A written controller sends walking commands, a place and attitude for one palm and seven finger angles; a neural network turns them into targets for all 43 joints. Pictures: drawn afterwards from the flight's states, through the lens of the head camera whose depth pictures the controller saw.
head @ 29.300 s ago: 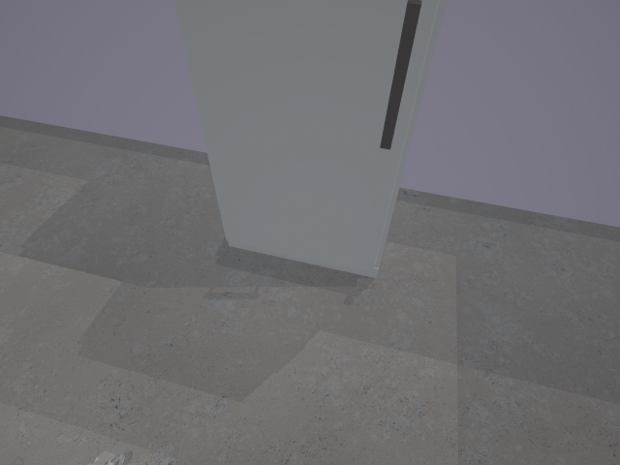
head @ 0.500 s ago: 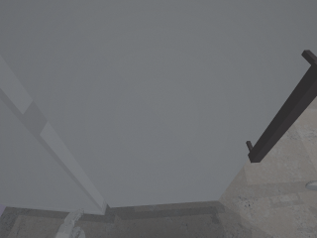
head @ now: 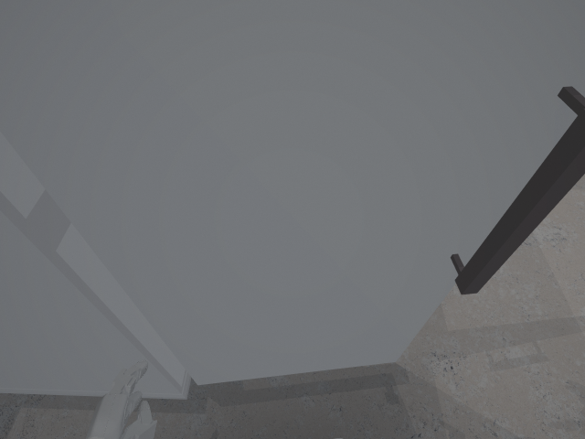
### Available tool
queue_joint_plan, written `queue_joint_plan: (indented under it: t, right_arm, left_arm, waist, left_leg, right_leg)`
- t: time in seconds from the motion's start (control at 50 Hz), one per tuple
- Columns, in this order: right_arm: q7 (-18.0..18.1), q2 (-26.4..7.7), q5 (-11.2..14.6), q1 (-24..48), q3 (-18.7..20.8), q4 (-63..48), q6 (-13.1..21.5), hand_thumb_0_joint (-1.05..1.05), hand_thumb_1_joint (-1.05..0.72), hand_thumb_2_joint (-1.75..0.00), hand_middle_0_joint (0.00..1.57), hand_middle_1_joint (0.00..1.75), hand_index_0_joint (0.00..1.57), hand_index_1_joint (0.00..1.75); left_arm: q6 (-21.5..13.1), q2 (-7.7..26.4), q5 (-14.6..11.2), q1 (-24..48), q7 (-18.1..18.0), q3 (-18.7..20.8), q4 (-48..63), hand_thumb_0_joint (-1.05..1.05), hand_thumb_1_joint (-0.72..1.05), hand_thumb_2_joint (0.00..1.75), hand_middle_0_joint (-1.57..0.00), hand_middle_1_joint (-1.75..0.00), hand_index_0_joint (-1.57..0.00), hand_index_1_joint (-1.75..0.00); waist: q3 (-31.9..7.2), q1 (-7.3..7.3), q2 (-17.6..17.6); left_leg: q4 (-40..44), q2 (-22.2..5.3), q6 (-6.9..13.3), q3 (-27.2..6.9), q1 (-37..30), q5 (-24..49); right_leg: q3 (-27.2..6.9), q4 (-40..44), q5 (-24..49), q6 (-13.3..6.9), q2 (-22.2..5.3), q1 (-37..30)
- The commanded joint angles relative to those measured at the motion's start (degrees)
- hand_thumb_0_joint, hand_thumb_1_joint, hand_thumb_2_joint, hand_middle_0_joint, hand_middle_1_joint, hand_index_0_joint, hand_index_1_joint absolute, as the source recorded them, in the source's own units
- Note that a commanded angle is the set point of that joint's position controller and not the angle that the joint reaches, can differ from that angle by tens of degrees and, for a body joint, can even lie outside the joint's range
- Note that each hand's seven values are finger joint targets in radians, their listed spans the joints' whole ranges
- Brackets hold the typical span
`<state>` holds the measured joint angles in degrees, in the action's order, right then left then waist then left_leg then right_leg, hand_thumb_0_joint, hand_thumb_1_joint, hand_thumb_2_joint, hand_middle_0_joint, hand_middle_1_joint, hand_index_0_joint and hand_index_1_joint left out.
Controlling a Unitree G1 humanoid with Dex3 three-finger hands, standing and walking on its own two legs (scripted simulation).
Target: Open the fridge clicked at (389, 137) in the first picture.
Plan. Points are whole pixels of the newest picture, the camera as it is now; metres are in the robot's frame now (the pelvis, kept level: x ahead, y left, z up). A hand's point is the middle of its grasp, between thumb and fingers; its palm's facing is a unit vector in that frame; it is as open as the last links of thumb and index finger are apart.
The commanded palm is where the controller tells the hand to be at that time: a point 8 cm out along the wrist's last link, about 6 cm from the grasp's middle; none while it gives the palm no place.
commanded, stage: draw the hand back to the body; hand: right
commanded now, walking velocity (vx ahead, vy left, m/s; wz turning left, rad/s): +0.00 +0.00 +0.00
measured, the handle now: (507, 211) +0.38 -0.28 +0.12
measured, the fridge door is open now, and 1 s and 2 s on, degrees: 82 82 82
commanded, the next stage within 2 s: step back with the hand held close in 1.54 s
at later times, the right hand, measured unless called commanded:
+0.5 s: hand out of the picture +0.21 -0.35 +0.13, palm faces +0.01 +0.99 -0.16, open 14.5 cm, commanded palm +0.17 -0.38 +0.16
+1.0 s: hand out of the picture +0.23 -0.30 +0.17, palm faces +0.46 +0.78 -0.42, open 10.4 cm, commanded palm +0.17 -0.33 +0.19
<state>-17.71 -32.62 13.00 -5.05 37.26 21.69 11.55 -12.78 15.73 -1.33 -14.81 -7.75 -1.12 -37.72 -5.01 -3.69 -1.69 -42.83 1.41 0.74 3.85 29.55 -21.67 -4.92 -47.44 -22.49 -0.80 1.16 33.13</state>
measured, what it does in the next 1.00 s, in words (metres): stands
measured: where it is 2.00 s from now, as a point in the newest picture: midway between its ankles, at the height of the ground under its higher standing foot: outside the picture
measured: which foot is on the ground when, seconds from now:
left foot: down 0.00-1.00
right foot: down 0.00-1.00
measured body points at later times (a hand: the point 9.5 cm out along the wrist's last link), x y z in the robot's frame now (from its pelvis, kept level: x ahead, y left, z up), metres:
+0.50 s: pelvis +0.01 -0.03 +0.01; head +0.01 -0.04 +0.46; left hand +0.19 +0.21 -0.03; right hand +0.20 -0.40 +0.14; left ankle +0.00 +0.12 -0.71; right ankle +0.01 -0.11 -0.71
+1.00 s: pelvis +0.02 -0.02 +0.02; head +0.01 +0.00 +0.47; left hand +0.19 +0.20 -0.07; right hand +0.20 -0.34 +0.19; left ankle +0.00 +0.12 -0.71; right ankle +0.01 -0.11 -0.71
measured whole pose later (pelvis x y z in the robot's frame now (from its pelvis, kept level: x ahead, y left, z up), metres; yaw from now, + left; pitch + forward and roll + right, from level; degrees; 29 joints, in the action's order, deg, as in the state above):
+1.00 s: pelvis +0.02 -0.02 +0.02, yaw +1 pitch +0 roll +1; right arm 7.4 -21.6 3.4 -22.7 20.3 -16.6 2.9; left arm -11.9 12.5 -0.2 -14.3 -3.8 -2.0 -37.4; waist -2.8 -3.5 -3.4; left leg -32.6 -1.2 -1.3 0.8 13.5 -19.2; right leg -2.1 -34.4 -19.1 -2.5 3.4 15.2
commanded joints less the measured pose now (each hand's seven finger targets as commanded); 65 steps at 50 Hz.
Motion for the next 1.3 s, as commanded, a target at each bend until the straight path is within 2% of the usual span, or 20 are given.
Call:
queue_joint_plan:
  t: [0.0, 0.06, 0.18, 0.26, 0.34, 0.44, 0.46, 0.48, 0.52, 0.56, 0.6, 0.64, 0.68, 0.78, 0.92, 0.98, 1.06, 1.14, 1.18, 1.28]
  right_arm:
    - [-9.8, -20.2, 6.3, 12.0, 3.6, -11.6, 1.2, 0.00, 0.55, -0.20, 0.25, 1.15, 0.25, 1.15]
    - [-14.3, -21.6, 9.1, 13.2, 3.7, -17.3, -0.3, 0.00, 0.55, -0.20, 0.25, 1.15, 0.25, 1.15]
    - [-22.5, -25.0, 12.9, 3.1, 10.0, -12.9, -3.1, 0.00, 0.55, -0.20, 0.25, 1.15, 0.25, 1.15]
    - [-26.4, -22.2, 16.9, 1.0, 8.9, -14.3, -5.8, 0.00, 0.55, -0.20, 0.25, 1.15, 0.25, 1.15]
    - [-24.8, -17.0, 16.8, -2.8, 5.0, -19.9, -8.2, 0.00, 0.55, -0.20, 0.25, 1.15, 0.25, 1.15]
    - [-19.8, -15.1, 16.1, -4.1, 3.5, -31.4, -8.6, 0.00, 0.37, -0.29, 0.24, 1.04, 0.24, 1.04]
    - [-3.7, -20.6, 0.4, 3.4, 2.1, -39.8, -6.8, 0.00, 0.33, -0.31, 0.24, 1.02, 0.24, 1.02]
    - [4.3, -13.5, -1.0, -1.6, -1.5, -39.5, -6.7, 0.00, 0.30, -0.32, 0.24, 1.00, 0.24, 1.00]
    - [12.4, -5.2, -3.5, -10.5, -6.5, -40.1, -7.7, 0.00, 0.22, -0.36, 0.24, 0.96, 0.24, 0.96]
    - [18.3, -7.0, -5.6, -9.3, -6.0, -50.1, -6.2, 0.00, 0.15, -0.39, 0.24, 0.92, 0.24, 0.92]
    - [22.6, -9.4, -7.8, -6.3, -4.7, -55.9, -4.9, 0.00, 0.08, -0.43, 0.23, 0.87, 0.23, 0.87]
    - [25.1, -7.8, -8.5, -7.1, -5.6, -54.5, -4.7, 0.00, 0.01, -0.46, 0.23, 0.83, 0.23, 0.83]
    - [26.5, -6.8, -9.1, -6.0, -6.2, -52.4, -4.6, 0.00, -0.07, -0.50, 0.23, 0.79, 0.23, 0.79]
    - [26.8, -0.7, -9.7, -7.9, -10.5, -44.8, -5.2, 0.00, -0.25, -0.58, 0.22, 0.68, 0.22, 0.68]
    - [26.0, -1.3, -9.5, -15.4, -9.7, -50.9, -4.8, 0.00, -0.50, -0.71, 0.21, 0.53, 0.21, 0.53]
    - [26.1, -3.4, -9.3, -17.2, -7.2, -53.0, -4.5, 0.00, -0.61, -0.76, 0.21, 0.47, 0.21, 0.47]
    - [26.1, -2.9, -9.5, -15.1, -8.2, -58.1, -3.7, 0.00, -0.75, -0.83, 0.21, 0.38, 0.21, 0.38]
    - [26.1, -0.8, -9.6, -16.0, -10.6, -57.8, -3.7, 0.00, -0.90, -0.90, 0.20, 0.30, 0.20, 0.30]
    - [26.1, 0.0, -9.5, -17.3, -10.5, -54.6, -4.0, 0.00, -0.90, -0.90, 0.20, 0.30, 0.20, 0.30]
    - [25.5, -0.4, -9.2, -16.9, -10.2, -52.4, -4.3, 0.00, -0.90, -0.90, 0.20, 0.30, 0.20, 0.30]
  left_arm:
    - [-4.3, 8.9, -2.0, 2.3, -2.2, 2.9, 7.2, 0.00, 0.90, 0.90, -0.20, -0.30, -0.20, -0.30]
    - [-6.1, 8.8, -2.0, 3.0, -2.9, 2.3, 8.4, 0.00, 0.90, 0.90, -0.20, -0.30, -0.20, -0.30]
    - [-7.0, 9.4, -1.9, 3.5, -0.4, 1.7, 10.4, 0.00, 0.90, 0.90, -0.20, -0.30, -0.20, -0.30]
    - [-7.2, 9.2, -2.8, 4.2, 1.7, 1.8, 14.2, 0.00, 0.90, 0.90, -0.20, -0.30, -0.20, -0.30]
    - [-8.4, 8.8, -2.9, 3.7, 3.1, 2.1, 16.0, 0.00, 0.90, 0.90, -0.20, -0.30, -0.20, -0.30]
    - [-9.9, 8.4, -2.7, 4.1, 3.1, 2.0, 16.6, 0.00, 0.90, 0.90, -0.20, -0.30, -0.20, -0.30]
    - [-8.6, 7.6, 0.6, 1.4, 4.2, 1.6, 13.8, 0.00, 0.90, 0.90, -0.20, -0.30, -0.20, -0.30]
    - [-9.0, 8.1, 1.4, 2.6, 4.2, 2.0, 12.8, 0.00, 0.90, 0.90, -0.20, -0.30, -0.20, -0.30]
    - [-8.4, 6.6, 0.9, 2.7, 3.9, 1.7, 12.3, 0.00, 0.90, 0.90, -0.20, -0.30, -0.20, -0.30]
    - [-7.5, 6.1, 0.7, 3.8, 3.4, 1.5, 11.9, 0.00, 0.90, 0.90, -0.20, -0.30, -0.20, -0.30]
    - [-7.0, 6.3, 1.0, 3.6, 2.9, 1.5, 10.8, 0.00, 0.90, 0.90, -0.20, -0.30, -0.20, -0.30]
    - [-6.8, 5.6, 0.9, 4.1, 2.4, 1.4, 10.4, 0.00, 0.90, 0.90, -0.20, -0.30, -0.20, -0.30]
    - [-6.1, 5.7, 0.9, 4.8, 1.6, 1.7, 9.5, 0.00, 0.90, 0.90, -0.20, -0.30, -0.20, -0.30]
    - [-4.1, 5.2, 0.4, 6.0, 1.6, 1.9, 8.4, 0.00, 0.90, 0.90, -0.20, -0.30, -0.20, -0.30]
    - [-2.4, 4.4, 0.7, 6.7, 3.3, 2.3, 9.7, 0.00, 0.90, 0.90, -0.20, -0.30, -0.20, -0.30]
    - [-1.8, 4.2, 0.6, 7.6, 3.0, 2.5, 9.8, 0.00, 0.90, 0.90, -0.20, -0.30, -0.20, -0.30]
    - [-2.0, 3.1, 0.4, 7.6, 2.9, 2.1, 9.9, 0.00, 0.90, 0.90, -0.20, -0.30, -0.20, -0.30]
    - [-2.2, 3.1, 0.5, 7.7, 2.6, 2.3, 9.4, 0.00, 0.90, 0.90, -0.20, -0.30, -0.20, -0.30]
    - [-1.7, 3.6, 0.5, 8.0, 2.3, 2.7, 8.9, 0.00, 0.90, 0.90, -0.20, -0.30, -0.20, -0.30]
    - [-0.1, 3.6, 0.3, 9.1, 1.9, 3.1, 9.0, 0.00, 0.90, 0.90, -0.20, -0.30, -0.20, -0.30]
  waist:
    - [-11.9, 2.28, -5.1]
    - [-15.1, 1.93, -7.2]
    - [-9.4, 0.26, -4.6]
    - [-8.0, -0.12, -4.7]
    - [-8.3, -0.30, -6.3]
    - [-8.6, 0.01, -7.1]
    - [-3.9, -2.21, -5.9]
    - [-1.1, 0.01, -5.1]
    - [0.9, 0.29, -6.2]
    - [-2.8, -0.08, -13.8]
    - [-7.0, -0.30, -15.3]
    - [-5.4, 0.05, -11.2]
    - [-3.2, 0.51, -6.4]
    - [1.2, 0.60, -2.3]
    - [-3.5, -1.23, -0.4]
    - [-3.0, -1.42, 0.0]
    - [-2.1, -0.99, -6.2]
    - [-0.7, -0.79, -4.4]
    - [0.3, -0.68, 0.0]
    - [-0.2, -0.63, 2.3]
  left_leg:
    - [8.1, -0.7, 0.5, -2.9, -6.3, 11.7]
    - [8.1, -0.4, 0.8, -2.3, -9.0, 16.8]
    - [8.3, -0.3, 0.9, -2.3, -11.5, 22.8]
    - [7.8, 0.2, 0.5, -1.9, -9.3, 20.5]
    - [7.3, 0.3, 0.9, -0.2, -7.7, 18.9]
    - [7.3, 0.3, 1.2, 0.3, -5.8, 12.8]
    - [10.0, -0.1, 1.9, -1.2, -8.1, 10.7]
    - [10.1, -1.3, 1.9, -0.9, -5.6, 8.4]
    - [9.2, -2.3, 1.7, -0.8, -6.2, 5.1]
    - [9.0, -3.0, 1.9, -1.7, -8.5, 4.5]
    - [9.2, -3.2, 2.1, -1.8, -11.1, 5.2]
    - [9.3, -3.1, 1.9, -1.9, -11.2, 4.1]
    - [10.1, -2.9, 1.7, -2.0, -11.6, 3.9]
    - [11.2, -3.1, 1.5, -1.5, -12.0, 6.4]
    - [13.2, -4.3, 1.3, -0.9, -18.3, 15.1]
    - [14.6, -4.2, 1.3, -1.0, -19.6, 16.4]
    - [15.7, -4.5, 1.4, -1.4, -19.5, 17.8]
    - [16.8, -4.7, 1.0, -1.6, -19.0, 20.2]
    - [17.2, -4.7, 0.8, -1.4, -18.8, 20.8]
    - [17.8, -5.4, 0.2, -2.2, -19.5, 23.7]
  right_leg:
    - [2.1, 6.0, 14.5, -1.6, 0.3, -9.0]
    - [1.1, 7.5, 20.1, -1.5, 0.0, -14.9]
    - [0.2, 8.3, 25.0, -1.1, -0.2, -13.3]
    - [-0.5, 8.9, 23.3, -0.2, -0.6, -12.9]
    - [-1.2, 9.6, 24.5, 0.8, -1.0, -15.1]
    - [-2.6, 10.6, 19.2, 1.6, -1.9, -16.2]
    - [-3.7, 12.5, 17.2, 2.2, -1.3, -11.6]
    - [-4.5, 14.6, 10.5, 3.2, -3.0, -10.7]
    - [-5.2, 17.2, 1.5, 2.7, -3.8, -9.2]
    - [-5.5, 19.1, -2.6, 2.6, -3.4, -12.0]
    - [-5.9, 19.7, -2.0, 2.3, -3.2, -13.3]
    - [-6.4, 20.9, -3.8, 1.8, -3.5, -13.0]
    - [-6.4, 21.7, -3.2, 1.4, -3.8, -13.0]
    - [-5.1, 22.1, 4.1, 2.1, -3.7, -15.0]
    - [-2.1, 19.5, 24.0, 2.5, -4.2, -20.4]
    - [-0.3, 19.4, 23.3, 1.5, -3.8, -20.3]
    - [1.3, 18.7, 23.1, 0.9, -3.3, -21.7]
    - [2.1, 17.9, 23.6, -0.3, -3.2, -22.8]
    - [2.4, 17.9, 23.1, -0.8, -3.3, -22.6]
    - [3.8, 17.1, 22.1, -1.7, -2.9, -23.0]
